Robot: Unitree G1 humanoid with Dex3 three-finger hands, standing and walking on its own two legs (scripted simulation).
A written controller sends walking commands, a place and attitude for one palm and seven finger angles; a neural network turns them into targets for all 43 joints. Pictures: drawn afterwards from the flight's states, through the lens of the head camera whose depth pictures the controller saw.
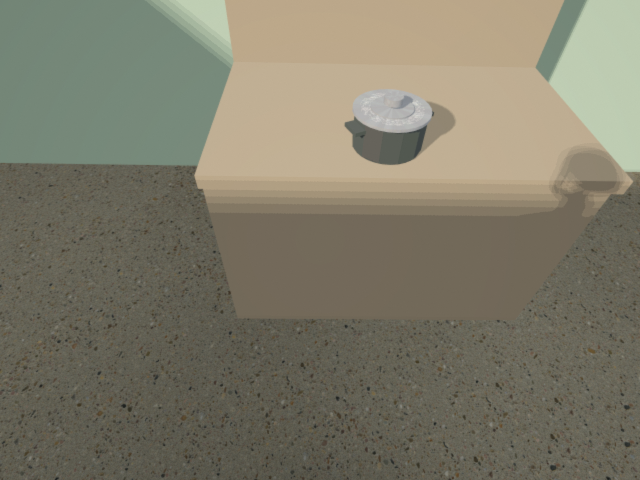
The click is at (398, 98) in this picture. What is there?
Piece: lid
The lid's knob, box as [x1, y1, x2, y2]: [383, 91, 403, 107]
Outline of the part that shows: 385,93 383,102 386,105 397,107 402,104 402,94 394,91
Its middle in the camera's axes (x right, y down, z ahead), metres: +0.17 -0.32 +0.90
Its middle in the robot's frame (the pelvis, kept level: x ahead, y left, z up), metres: +0.90 -0.12 +0.03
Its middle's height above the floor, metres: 0.81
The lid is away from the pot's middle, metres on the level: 0.00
